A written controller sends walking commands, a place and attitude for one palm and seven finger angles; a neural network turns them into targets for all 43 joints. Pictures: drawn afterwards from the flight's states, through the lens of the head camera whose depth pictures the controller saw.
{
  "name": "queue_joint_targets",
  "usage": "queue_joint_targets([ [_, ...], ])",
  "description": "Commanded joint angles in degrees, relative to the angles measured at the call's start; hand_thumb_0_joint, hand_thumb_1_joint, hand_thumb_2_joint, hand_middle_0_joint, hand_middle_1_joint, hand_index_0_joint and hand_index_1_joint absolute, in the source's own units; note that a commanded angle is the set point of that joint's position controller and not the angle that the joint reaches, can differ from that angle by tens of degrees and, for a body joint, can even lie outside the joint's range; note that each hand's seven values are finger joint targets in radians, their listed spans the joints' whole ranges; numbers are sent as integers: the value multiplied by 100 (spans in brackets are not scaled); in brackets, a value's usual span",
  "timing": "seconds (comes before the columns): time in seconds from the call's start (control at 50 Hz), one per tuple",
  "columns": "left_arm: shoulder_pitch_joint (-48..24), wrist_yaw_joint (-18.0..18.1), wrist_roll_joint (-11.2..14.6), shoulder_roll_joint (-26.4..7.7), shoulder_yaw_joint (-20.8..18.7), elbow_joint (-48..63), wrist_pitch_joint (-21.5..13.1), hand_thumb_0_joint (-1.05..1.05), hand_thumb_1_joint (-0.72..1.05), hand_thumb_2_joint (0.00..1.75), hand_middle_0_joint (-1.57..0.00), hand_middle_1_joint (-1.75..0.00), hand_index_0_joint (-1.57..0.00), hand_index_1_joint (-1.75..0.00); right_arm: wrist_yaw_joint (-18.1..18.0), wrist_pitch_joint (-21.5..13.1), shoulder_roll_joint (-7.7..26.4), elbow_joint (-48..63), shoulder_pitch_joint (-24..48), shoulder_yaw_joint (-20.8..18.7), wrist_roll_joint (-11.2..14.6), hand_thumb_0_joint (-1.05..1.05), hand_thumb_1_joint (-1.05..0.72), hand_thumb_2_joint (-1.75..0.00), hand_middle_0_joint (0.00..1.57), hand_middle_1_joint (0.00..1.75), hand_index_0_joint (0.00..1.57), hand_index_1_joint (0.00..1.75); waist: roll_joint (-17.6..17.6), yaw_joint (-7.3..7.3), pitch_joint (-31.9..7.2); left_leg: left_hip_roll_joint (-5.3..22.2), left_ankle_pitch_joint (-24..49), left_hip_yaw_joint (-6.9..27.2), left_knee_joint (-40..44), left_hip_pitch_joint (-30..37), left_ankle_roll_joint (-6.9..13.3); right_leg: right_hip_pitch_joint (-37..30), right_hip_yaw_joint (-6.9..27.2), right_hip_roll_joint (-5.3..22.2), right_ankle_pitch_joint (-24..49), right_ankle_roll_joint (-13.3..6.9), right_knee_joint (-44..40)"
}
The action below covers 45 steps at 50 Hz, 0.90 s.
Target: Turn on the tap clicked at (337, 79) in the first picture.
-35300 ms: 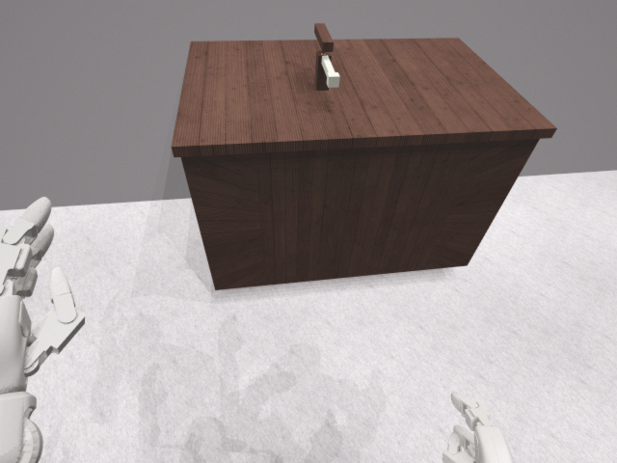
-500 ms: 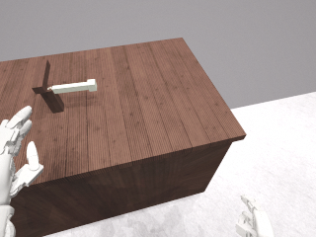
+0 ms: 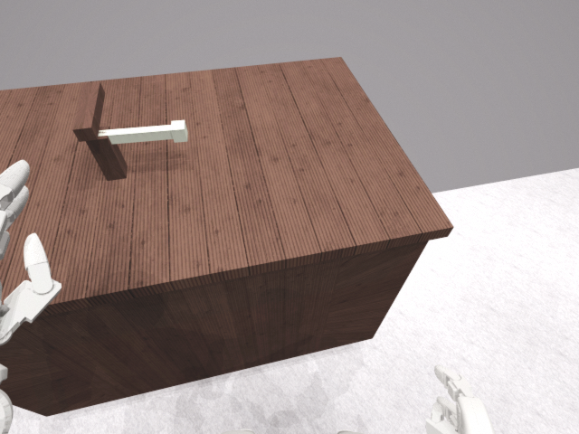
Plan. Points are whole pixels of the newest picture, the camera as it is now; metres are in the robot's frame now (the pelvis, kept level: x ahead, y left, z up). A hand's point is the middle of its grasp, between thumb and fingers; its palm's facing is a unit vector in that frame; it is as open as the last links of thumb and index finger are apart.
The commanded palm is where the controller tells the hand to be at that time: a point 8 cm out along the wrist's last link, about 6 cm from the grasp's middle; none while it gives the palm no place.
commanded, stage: step back with the hand held close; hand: left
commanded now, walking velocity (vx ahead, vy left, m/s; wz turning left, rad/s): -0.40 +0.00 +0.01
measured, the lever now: (179, 131) +0.60 +0.23 +0.06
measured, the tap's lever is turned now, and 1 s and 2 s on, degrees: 86 86 86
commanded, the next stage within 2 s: stop stepping back and stand still in 0.54 s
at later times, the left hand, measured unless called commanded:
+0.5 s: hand out of the picture +0.12 +0.24 +0.18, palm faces +0.39 -0.80 -0.45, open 7.4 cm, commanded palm +0.07 +0.27 +0.19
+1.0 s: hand out of the picture -0.01 +0.20 +0.17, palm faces +0.37 -0.84 -0.41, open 7.4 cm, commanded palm -0.06 +0.23 +0.19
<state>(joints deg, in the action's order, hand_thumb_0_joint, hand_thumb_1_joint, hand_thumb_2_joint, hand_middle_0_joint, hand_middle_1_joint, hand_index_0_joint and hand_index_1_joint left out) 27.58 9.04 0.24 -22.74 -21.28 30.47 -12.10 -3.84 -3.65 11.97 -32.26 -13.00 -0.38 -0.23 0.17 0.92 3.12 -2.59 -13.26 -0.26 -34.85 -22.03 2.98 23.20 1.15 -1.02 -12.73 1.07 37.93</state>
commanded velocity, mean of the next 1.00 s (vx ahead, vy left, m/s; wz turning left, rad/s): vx -0.12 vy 0.03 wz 0.00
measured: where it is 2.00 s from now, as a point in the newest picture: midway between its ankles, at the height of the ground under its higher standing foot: outside the picture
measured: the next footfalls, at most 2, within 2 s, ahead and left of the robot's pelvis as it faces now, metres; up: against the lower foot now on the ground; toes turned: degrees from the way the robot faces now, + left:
right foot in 0.02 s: +0.06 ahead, -0.12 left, +0.00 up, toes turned +2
left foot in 0.38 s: -0.02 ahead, +0.13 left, +0.00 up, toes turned +1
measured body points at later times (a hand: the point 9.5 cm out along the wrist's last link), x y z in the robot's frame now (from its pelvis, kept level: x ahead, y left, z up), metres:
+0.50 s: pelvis -0.09 -0.01 +0.01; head -0.05 +0.00 +0.46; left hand +0.09 +0.28 +0.20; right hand +0.10 -0.24 -0.07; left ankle -0.06 +0.12 -0.73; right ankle -0.04 -0.12 -0.69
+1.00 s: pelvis -0.24 -0.04 +0.00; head -0.25 -0.04 +0.45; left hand -0.04 +0.24 +0.20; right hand -0.13 -0.32 -0.08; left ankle -0.26 +0.08 -0.73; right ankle -0.17 -0.14 -0.66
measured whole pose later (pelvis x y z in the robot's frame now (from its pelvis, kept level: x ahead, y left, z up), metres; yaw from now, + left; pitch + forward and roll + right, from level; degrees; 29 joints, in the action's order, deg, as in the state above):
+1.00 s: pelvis -0.24 -0.04 +0.00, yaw -3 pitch -2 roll +2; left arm 28.9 9.2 2.1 -22.1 -21.4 26.8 -7.7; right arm -3.8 -7.0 14.0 -36.3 -17.2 -2.3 1.0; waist -2.2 2.6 -1.4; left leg -0.2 -20.3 -3.2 -31.7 -9.7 1.0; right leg 34.2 -0.8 0.2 -22.4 0.3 62.1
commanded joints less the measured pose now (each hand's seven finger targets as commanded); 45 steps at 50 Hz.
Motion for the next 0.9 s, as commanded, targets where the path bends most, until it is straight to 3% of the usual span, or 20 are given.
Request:
queue_joint_targets([
  [0.0, 90, 63, 88, -657, -666, 1020, -419, 0, 90, 90, -20, -30, -20, -30, -21, -342, 670, 783, 550, -317, 7, 0, -90, -90, 20, 30, 20, 30, 462, -166, -729, 1559, 386, 1381, 1471, -480, 310, -1015, 203, 119, -255, -67, -119],
  [0.04, 71, -1, 175, -616, -530, 833, -410, 0, 90, 90, -20, -30, -20, -30, -7, -349, 676, 629, 560, -272, -7, 0, -90, -90, 20, 30, 20, 30, 285, -148, -877, 1473, 1876, 1165, 1020, 508, 142, -556, 311, 253, 268, -101, -874],
  [0.08, -335, -26, 166, -599, -342, 966, -400, 0, 90, 90, -20, -30, -20, -30, -12, -305, 655, 537, 656, -280, 9, 0, -90, -90, 20, 30, 20, 30, 208, -111, -1358, 1264, 2958, 772, 447, 990, -58, -797, 734, 647, 2315, -223, -1065],
  [0.16, -37, -7, 261, -804, -417, 1203, -395, 0, 90, 90, -20, -30, -20, -30, 30, -211, 594, 746, 600, -412, 109, 0, -90, -90, 20, 30, 20, 30, -745, -81, -1643, 465, 193, 127, -803, 606, -366, -918, 1545, 1755, 3333, -788, -1536],
  [0.22, 215, 0, 292, -1084, -758, 1541, -398, 0, 90, 90, -20, -30, -20, -30, 30, -148, 463, 914, 761, -363, 129, 0, -90, -90, 20, 30, 20, 30, -876, -166, -1387, 305, -1273, 410, -1773, -87, -367, -884, 1486, 2013, 3200, -1070, -1705],
  [0.28, 408, 45, 281, -1223, -992, 1535, -349, 0, 90, 90, -20, -30, -20, -30, -10, -75, 435, 882, 856, -247, 88, 0, -90, -90, 20, 30, 20, 30, -445, -97, -1242, 484, -860, 344, -464, 21, -345, -955, 1030, 1695, 3296, -811, -1275],
  [0.32, 512, 75, 333, -1057, -928, 1522, -420, 0, 90, 90, -20, -30, -20, -30, -63, -71, 461, 799, 711, -271, 75, 0, -90, -90, 20, 30, 20, 30, 25, 1, -1414, 625, 731, 250, 1073, 689, -257, -879, 666, 1163, 2810, -391, -543],
  [0.36, 311, 59, 325, -1059, -898, 1731, -476, 0, 90, 90, -20, -30, -20, -30, -75, -219, 616, 858, 633, -382, 50, 0, -90, -90, 20, 30, 20, 30, 1531, -49, -1539, 2004, 3342, 1466, 1379, 1255, 269, 25, 136, 219, -275, 47, 723],
  [0.38, 334, 68, 363, -1049, -894, 1561, -477, 0, 90, 90, -20, -30, -20, -30, -62, -336, 574, 787, 551, -436, 68, 0, -90, -90, 20, 30, 20, 30, 1559, -31, -1540, 2324, 3847, 1470, 1384, 1599, 456, 573, 244, 66, -1473, -10, 1510],
  [0.44, 44, 49, 388, -795, -713, 1526, -365, 0, 90, 90, -20, -30, -20, -30, 11, -603, 584, 522, 337, -407, -15, 0, -90, -90, 20, 30, 20, 30, 1245, -44, -1279, 2135, 4574, 1032, 1083, 1905, 561, 1022, 363, 134, -1534, 2, 1754],
  [0.5, -430, 48, 318, -514, -294, 1322, -164, 0, 90, 90, -20, -30, -20, -30, 57, -722, 663, 480, 453, -394, 31, 0, -90, -90, 20, 30, 20, 30, 1027, -97, -981, 1988, 3624, 728, 1187, 1552, 283, 368, 197, 242, -933, 9, 626],
  [0.6, -641, -1, 200, -562, -219, 1005, 23, 0, 90, 90, -20, -30, -20, -30, 67, -625, 655, 618, 827, -255, 43, 0, -90, -90, 20, 30, 20, 30, 453, -258, -592, 1389, -706, 437, 846, -90, -31, -1062, -87, 253, 503, 53, -1452],
  [0.62, -711, 7, 176, -888, -397, 1097, -24, 0, 90, 90, -20, -30, -20, -30, 74, -600, 559, 666, 878, -234, 25, 0, -90, -90, 20, 30, 20, 30, -552, -210, -463, 836, -1555, 35, -107, -383, -249, -744, 688, 946, 661, -184, -2076],
  [0.64, -625, 25, 198, -1132, -569, 1057, -29, 0, 90, 90, -20, -30, -20, -30, 73, -558, 401, 704, 826, -226, 65, 0, -90, -90, 20, 30, 20, 30, -1589, -181, -686, 206, -1753, -331, -1695, -393, -466, -227, 2226, 2045, 32, -739, -2699],
  [0.66, -607, 20, 253, -1066, -575, 1152, -15, 0, 90, 90, -20, -30, -20, -30, 65, -521, 455, 638, 658, -261, 72, 0, -90, -90, 20, 30, 20, 30, -1473, -231, -870, 249, -1454, 69, -2897, -143, -429, 138, 2138, 2240, -899, -962, -2850],
  [0.7, -74, -6, 239, -1117, -728, 1102, 61, 0, 90, 90, -20, -30, -20, -30, 106, -407, 417, 666, 586, -185, 142, 0, -90, -90, 20, 30, 20, 30, -910, -29, -1258, 395, -920, 175, -2930, -176, -407, -353, 1639, 1828, -1089, -851, -2248],
  [0.8, 234, 115, 306, -1007, -747, 1018, 140, 0, 90, 90, -20, -30, -20, -30, -27, -290, 465, 668, 660, -171, 114, 0, -90, -90, 20, 30, 20, 30, -1068, 81, -927, 358, -1437, -240, -735, 1084, -159, 620, 924, 1451, -2369, -503, -2285],
  [0.84, 24, 131, 304, -965, -715, 1129, 83, 0, 90, 90, -20, -30, -20, -30, -42, -387, 641, 629, 454, -207, 115, 0, -90, -90, 20, 30, 20, 30, -608, 139, -962, 366, -1470, -259, 723, 1219, 4, 173, 677, 1214, -2237, -337, -1692],
  [0.86, -195, 136, 320, -955, -697, 1275, 54, 0, 90, 90, -20, -30, -20, -30, -65, -454, 793, 668, 367, -236, 95, 0, -90, -90, 20, 30, 20, 30, 246, 150, -903, 597, -1891, 117, 1694, 1008, 186, -76, 334, 776, -2181, -266, -720],
  [0.88, -377, 136, 321, -875, -583, 1464, 16, 0, 90, 90, -20, -30, -20, -30, -80, -520, 974, 763, 340, -287, 89, 0, -90, -90, 20, 30, 20, 30, 2093, 130, -567, 1443, -2679, 1583, 2680, 1018, 532, 464, -392, -78, -1742, -75, 1269],
])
